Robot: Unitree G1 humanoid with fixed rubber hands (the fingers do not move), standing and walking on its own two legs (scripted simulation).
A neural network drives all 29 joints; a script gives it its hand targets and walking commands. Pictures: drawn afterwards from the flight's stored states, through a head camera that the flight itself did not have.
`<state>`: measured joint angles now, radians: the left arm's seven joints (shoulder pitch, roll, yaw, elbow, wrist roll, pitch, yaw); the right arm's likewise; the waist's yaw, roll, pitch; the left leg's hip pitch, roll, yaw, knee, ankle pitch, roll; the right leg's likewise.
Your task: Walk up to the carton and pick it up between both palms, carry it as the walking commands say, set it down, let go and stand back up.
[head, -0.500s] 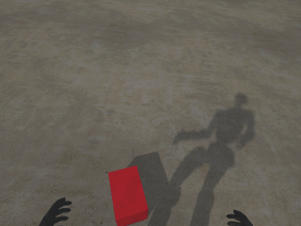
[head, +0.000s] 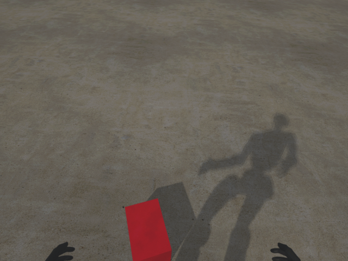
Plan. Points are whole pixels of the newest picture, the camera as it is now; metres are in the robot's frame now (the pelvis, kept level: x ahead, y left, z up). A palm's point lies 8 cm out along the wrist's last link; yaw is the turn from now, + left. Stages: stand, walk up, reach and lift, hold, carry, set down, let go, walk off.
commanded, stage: stand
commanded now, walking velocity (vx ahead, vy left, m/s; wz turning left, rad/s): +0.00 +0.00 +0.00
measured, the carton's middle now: (147, 234) +0.43 +0.11 -0.68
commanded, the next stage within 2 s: none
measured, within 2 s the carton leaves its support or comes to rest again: neither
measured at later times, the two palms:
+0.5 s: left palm out of the picture +0.08 +0.29 -0.10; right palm out of the picture +0.09 -0.29 -0.08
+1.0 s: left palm out of the picture +0.07 +0.30 -0.10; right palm out of the picture +0.09 -0.30 -0.09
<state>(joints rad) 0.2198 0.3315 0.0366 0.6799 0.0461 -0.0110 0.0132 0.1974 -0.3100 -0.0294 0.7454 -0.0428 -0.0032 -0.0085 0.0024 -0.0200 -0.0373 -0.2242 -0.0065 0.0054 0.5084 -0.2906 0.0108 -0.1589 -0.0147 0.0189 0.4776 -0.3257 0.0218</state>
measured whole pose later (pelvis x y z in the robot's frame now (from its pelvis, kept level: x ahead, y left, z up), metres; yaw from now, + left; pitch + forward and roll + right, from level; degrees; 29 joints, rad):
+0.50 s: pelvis -0.02 +0.00 +0.00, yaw +1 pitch -1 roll +0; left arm 0.24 0.36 0.03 0.80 0.04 -0.03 0.00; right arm 0.20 -0.35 -0.01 0.86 -0.04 -0.02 0.00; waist 0.00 -0.02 -0.02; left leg -0.22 -0.01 0.00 0.47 -0.24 0.01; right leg -0.15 -0.01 0.01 0.44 -0.28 0.02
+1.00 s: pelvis -0.02 +0.00 +0.01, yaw +1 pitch -1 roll +0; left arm 0.19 0.37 0.02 0.91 0.03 -0.02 0.00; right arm 0.16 -0.36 0.00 0.95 -0.02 -0.02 -0.01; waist 0.00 -0.02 -0.01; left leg -0.20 -0.01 -0.01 0.43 -0.22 0.01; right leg -0.12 -0.02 0.00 0.39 -0.26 0.02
